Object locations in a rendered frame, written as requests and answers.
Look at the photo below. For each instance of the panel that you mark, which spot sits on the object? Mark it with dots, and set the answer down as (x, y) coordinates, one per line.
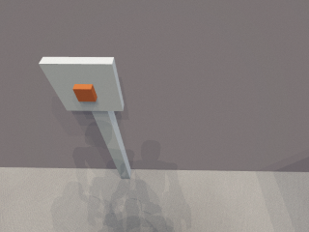
(64, 72)

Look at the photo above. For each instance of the button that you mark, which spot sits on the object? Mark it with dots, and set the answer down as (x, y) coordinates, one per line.
(85, 92)

